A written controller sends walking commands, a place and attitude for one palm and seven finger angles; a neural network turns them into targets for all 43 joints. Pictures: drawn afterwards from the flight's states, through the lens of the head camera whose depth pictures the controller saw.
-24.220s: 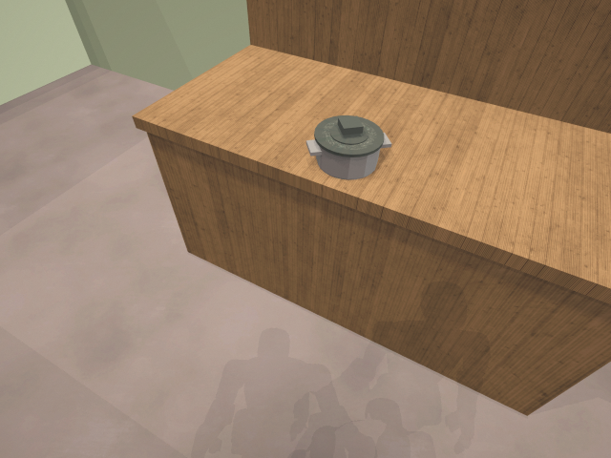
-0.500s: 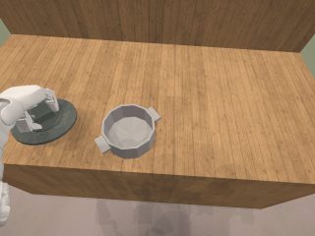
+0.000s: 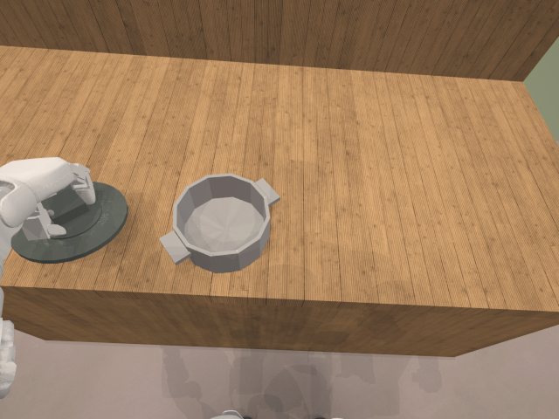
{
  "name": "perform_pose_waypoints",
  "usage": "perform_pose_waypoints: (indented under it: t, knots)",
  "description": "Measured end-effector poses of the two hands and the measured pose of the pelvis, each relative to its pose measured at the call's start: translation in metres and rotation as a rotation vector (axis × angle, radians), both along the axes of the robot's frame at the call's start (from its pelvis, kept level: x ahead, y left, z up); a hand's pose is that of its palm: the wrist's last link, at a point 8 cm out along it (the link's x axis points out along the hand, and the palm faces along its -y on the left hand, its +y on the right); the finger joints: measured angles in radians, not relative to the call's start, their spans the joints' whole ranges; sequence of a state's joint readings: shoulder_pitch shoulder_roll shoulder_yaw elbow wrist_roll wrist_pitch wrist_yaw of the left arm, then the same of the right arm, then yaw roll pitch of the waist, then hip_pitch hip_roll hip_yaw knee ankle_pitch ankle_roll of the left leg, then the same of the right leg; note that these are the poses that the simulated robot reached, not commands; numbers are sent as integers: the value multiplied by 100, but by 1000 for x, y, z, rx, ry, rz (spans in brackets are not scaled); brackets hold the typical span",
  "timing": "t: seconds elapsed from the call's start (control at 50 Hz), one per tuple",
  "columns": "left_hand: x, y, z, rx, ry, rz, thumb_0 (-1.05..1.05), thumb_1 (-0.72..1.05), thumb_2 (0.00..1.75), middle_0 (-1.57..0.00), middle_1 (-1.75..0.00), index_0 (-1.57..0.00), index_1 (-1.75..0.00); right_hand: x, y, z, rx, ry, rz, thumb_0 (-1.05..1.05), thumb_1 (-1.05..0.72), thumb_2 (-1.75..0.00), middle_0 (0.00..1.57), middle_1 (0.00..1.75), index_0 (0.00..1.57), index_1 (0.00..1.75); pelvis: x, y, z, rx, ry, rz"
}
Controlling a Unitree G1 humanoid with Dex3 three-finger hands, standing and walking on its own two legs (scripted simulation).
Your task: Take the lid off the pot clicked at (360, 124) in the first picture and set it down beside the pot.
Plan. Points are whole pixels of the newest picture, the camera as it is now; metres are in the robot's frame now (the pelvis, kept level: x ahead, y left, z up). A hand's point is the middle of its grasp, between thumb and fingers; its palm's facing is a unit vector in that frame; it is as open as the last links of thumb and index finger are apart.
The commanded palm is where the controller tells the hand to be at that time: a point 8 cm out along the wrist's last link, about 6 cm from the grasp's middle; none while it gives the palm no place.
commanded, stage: lower the lid onto the table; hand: left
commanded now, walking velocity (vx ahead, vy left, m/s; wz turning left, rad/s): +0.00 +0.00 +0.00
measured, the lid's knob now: (64, 206) +0.42 +0.34 +0.00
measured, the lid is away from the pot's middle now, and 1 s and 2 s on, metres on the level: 0.24 0.26 0.26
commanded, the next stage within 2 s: open the fingers wide in 0.62 s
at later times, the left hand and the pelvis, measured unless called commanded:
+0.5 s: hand (56, 223) +0.40 +0.34 -0.01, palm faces -0.49 -0.08 -0.87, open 8.7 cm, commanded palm +0.44 +0.33 +0.04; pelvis -0.01 +0.02 -0.01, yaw -1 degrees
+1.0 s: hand (56, 229) +0.40 +0.35 -0.03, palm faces -0.46 -0.07 -0.89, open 8.6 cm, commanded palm +0.42 +0.34 +0.03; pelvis -0.02 +0.03 -0.02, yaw -1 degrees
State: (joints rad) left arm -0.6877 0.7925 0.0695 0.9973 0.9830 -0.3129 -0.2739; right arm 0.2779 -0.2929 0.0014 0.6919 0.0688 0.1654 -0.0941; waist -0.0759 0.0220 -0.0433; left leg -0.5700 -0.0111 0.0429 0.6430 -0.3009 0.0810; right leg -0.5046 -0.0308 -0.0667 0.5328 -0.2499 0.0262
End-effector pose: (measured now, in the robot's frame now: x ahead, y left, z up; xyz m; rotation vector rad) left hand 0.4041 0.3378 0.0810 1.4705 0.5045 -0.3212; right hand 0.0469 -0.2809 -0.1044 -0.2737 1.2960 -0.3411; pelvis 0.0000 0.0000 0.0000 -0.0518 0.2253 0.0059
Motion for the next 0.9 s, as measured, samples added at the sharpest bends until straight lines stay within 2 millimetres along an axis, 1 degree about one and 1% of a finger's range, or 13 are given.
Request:
perform_pose_waypoints:
  t: [0.24, 0.6, 0.74, 0.78, 0.9]
  knots:
    - [0, 6, -14, -7, -8, -15, 0, 5, 95, -64, -89, -61, -89, -16, 4, -2, -24, 32, -18, 1, -90, -90, 20, 30, 20, 30, -3, 7, -6, -10, 22, -2]
    - [3, 11, -41, -2, -13, -23, 0, 5, 95, -64, -89, -61, -90, -33, 20, -9, -22, 64, -29, 1, -90, -90, 20, 30, 20, 30, -12, 20, -16, -27, 57, -8]
    - [4, 12, -44, -6, -33, -28, 1, 3, 94, -65, -90, -63, -91, -43, 26, -14, -15, 89, -38, 1, -90, -90, 20, 30, 20, 30, -15, 27, -20, -33, 68, -8]
    - [2, 14, -46, -32, -52, -14, 1, 3, 94, -65, -91, -63, -91, -44, 28, -14, -5, 85, -47, 1, -90, -90, 20, 30, 20, 30, -15, 28, -21, -33, 67, -14]
    - [-2, 13, -49, -6, -63, -29, 2, 5, 90, -63, -92, -62, -93, -44, 35, -18, 16, 85, -41, 1, -90, -90, 20, 30, 20, 30, -17, 31, -23, -36, 63, -12]
